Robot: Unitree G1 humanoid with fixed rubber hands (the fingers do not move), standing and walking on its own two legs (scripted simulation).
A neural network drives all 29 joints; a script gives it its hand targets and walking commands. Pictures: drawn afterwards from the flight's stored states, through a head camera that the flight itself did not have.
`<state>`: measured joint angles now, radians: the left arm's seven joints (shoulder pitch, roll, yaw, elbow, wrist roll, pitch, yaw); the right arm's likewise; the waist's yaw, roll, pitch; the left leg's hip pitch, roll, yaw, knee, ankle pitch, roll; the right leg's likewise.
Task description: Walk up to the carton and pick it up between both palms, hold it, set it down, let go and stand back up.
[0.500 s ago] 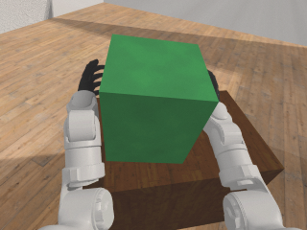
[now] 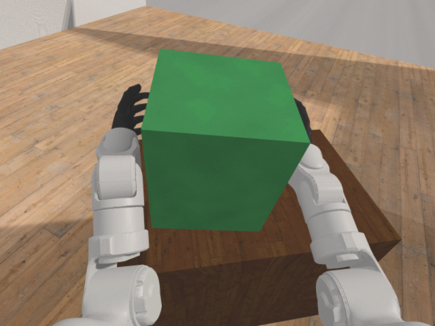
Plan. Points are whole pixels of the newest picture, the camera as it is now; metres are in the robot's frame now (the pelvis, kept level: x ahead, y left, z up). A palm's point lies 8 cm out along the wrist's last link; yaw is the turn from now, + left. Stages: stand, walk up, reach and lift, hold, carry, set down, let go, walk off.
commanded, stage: set down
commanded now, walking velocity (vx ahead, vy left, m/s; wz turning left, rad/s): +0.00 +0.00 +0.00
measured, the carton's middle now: (214, 148) +0.37 +0.00 +0.17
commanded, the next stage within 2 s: none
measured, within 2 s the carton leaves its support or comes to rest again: neither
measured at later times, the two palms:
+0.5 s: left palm (132, 146) +0.38 +0.15 +0.16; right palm (288, 163) +0.37 -0.15 +0.13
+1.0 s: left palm (136, 153) +0.39 +0.15 +0.13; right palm (286, 166) +0.38 -0.15 +0.11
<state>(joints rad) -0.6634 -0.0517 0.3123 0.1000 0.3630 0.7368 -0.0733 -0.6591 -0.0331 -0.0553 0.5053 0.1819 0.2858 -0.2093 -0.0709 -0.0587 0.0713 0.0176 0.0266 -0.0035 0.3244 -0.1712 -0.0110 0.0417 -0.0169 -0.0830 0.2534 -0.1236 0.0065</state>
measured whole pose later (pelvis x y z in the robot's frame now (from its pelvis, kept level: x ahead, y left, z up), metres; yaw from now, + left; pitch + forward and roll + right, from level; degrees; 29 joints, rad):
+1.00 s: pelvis +0.02 +0.01 +0.00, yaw +1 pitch -6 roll -1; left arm -0.53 -0.08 0.25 0.26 0.33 0.37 -0.04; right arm -0.49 0.01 -0.13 0.61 0.03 -0.10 -0.17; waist -0.04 -0.05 0.10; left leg -0.02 0.02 -0.01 0.31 -0.19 -0.01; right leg 0.02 -0.03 -0.10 0.22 -0.13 0.02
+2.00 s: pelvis +0.03 +0.00 +0.00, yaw -1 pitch +2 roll -1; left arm -0.61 -0.09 0.34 0.72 0.32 0.05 0.01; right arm -0.54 0.05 -0.34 0.85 -0.16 -0.25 -0.12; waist -0.01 -0.03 0.04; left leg -0.15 0.03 0.02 0.29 -0.17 -0.01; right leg -0.12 -0.01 -0.06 0.20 -0.11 0.01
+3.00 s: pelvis +0.04 +0.00 +0.00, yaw -1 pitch +8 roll -1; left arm -0.61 -0.06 0.41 0.98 0.33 -0.29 0.03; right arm -0.55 0.08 -0.47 0.99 -0.33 -0.47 -0.12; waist 0.00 0.00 -0.02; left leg -0.28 0.03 0.02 0.30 -0.17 -0.01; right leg -0.25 -0.01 -0.06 0.21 -0.10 0.01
